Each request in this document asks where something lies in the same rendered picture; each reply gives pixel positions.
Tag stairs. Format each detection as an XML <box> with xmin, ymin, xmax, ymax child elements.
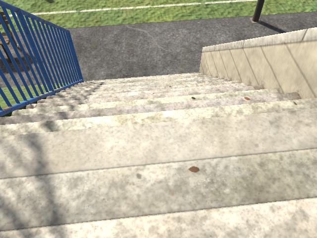
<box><xmin>0</xmin><ymin>72</ymin><xmax>317</xmax><ymax>137</ymax></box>

